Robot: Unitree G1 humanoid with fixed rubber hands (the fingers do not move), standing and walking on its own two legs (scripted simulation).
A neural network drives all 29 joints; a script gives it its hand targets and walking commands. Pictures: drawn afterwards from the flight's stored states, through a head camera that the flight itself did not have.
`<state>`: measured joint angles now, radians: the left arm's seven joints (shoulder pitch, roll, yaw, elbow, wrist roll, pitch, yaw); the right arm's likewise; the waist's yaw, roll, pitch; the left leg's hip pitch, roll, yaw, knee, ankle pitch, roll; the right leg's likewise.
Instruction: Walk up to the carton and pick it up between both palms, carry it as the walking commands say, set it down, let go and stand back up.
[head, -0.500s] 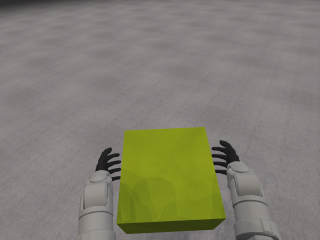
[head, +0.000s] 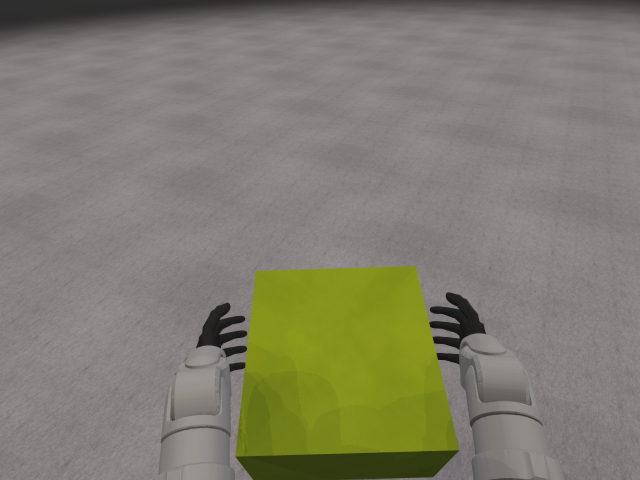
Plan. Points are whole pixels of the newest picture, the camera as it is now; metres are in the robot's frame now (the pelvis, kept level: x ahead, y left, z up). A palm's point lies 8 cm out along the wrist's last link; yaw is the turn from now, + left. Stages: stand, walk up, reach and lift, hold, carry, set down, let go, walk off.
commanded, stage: reach and lift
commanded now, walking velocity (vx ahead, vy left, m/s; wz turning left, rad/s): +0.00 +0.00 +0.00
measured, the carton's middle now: (339, 368) +0.32 +0.00 -0.04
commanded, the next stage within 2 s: hold in 0.74 s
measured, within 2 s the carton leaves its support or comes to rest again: neither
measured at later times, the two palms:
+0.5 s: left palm (211, 361) +0.28 +0.16 +0.05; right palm (474, 353) +0.28 -0.17 +0.05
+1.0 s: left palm (209, 364) +0.28 +0.17 +0.05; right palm (473, 355) +0.27 -0.17 +0.05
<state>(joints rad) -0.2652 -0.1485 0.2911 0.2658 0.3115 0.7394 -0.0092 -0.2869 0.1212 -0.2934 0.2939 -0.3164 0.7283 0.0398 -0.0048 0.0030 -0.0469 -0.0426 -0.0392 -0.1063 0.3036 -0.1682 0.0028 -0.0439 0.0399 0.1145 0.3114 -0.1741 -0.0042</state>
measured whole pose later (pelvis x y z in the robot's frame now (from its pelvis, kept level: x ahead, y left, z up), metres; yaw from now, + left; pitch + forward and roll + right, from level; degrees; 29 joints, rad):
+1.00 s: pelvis +0.00 +0.00 +0.00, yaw +0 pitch -6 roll +0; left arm -0.22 -0.14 0.27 0.22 0.31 0.74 -0.02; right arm -0.23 0.15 -0.28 0.22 -0.32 0.74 0.03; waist -0.01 0.00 -0.03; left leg -0.03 -0.04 -0.10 0.30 -0.16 0.01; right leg -0.03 0.04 0.11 0.30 -0.17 0.00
